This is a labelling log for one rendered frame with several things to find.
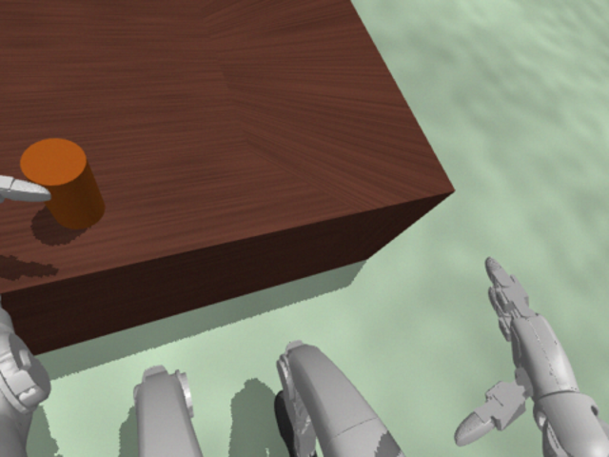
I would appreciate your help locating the right robot arm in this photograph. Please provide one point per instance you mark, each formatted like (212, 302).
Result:
(570, 425)

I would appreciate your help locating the right robot foot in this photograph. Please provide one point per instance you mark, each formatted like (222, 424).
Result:
(284, 424)

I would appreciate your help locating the left robot arm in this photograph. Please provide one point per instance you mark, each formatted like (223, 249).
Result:
(24, 383)

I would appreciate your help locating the left robot hand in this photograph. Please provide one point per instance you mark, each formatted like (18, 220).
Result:
(20, 190)

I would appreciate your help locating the can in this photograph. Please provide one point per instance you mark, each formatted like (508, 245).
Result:
(61, 167)

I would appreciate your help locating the right robot hand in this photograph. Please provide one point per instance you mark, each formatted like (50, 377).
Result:
(542, 366)

